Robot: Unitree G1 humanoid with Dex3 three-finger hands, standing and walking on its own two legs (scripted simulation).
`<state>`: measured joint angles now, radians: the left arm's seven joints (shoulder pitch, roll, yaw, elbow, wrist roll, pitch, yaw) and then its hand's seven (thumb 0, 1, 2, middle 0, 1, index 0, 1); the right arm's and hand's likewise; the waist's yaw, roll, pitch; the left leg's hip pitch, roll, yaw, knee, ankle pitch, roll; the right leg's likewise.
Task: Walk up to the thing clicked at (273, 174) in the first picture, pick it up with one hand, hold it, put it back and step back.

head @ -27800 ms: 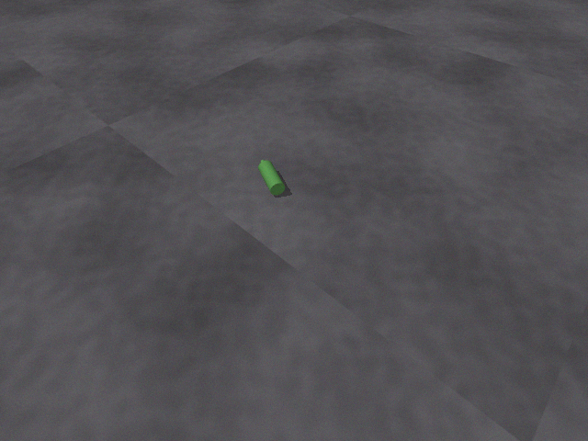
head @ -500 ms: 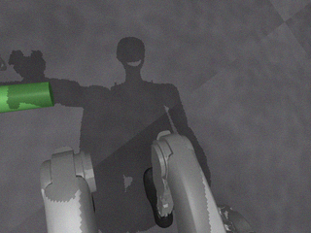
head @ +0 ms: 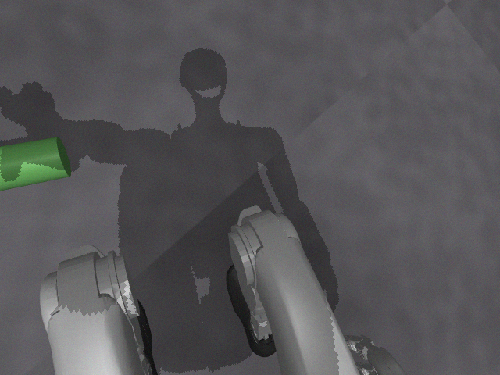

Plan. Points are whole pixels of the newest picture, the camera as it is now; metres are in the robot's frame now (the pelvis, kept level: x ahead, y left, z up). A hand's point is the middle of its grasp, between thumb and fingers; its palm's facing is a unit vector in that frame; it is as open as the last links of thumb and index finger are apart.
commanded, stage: close in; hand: left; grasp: from above
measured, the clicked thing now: out of the picture +0.49 +0.34 -0.29
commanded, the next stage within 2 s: rest palm in 0.20 s
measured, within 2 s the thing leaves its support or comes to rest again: neither
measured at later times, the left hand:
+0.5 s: hand out of the picture +0.47 +0.32 -0.20, palm faces -0.47 -0.07 -0.88, open 14.1 cm
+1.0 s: hand out of the picture +0.48 +0.32 -0.24, palm faces -0.47 -0.09 -0.88, open 14.2 cm
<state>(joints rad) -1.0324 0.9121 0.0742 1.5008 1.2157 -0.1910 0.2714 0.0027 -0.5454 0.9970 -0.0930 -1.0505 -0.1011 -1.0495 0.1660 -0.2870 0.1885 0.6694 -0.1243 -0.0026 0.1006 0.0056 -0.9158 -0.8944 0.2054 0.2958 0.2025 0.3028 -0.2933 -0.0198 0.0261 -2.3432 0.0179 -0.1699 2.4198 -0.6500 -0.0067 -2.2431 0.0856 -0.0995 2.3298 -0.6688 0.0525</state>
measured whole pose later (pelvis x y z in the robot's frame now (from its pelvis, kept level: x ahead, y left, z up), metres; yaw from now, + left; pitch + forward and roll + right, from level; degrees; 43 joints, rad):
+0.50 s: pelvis +0.00 +0.00 -0.01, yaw -2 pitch +31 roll -12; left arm -1.08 0.95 0.06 1.62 1.35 -0.30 0.44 0.00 -0.53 0.99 -0.08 -1.03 -0.09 -1.03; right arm 0.11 -0.29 0.22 0.63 -0.17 -0.02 0.13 0.00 -0.91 -0.90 0.20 0.30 0.20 0.30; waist -0.32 -0.08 0.05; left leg -2.36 0.00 -0.21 2.46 -0.66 0.00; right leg -2.23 0.08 -0.13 2.34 -0.68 0.05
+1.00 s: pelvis +0.01 +0.00 -0.01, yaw -4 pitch +30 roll -13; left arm -1.06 1.01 0.09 1.64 1.29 -0.26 0.50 0.00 -0.53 1.00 -0.09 -0.99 -0.08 -1.00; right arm 0.12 -0.30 0.29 0.65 -0.20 -0.11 0.15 0.00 -0.91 -0.90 0.20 0.30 0.20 0.30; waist -0.36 -0.11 0.12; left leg -2.36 0.02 -0.24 2.51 -0.70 -0.02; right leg -2.24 0.10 -0.16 2.37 -0.69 0.06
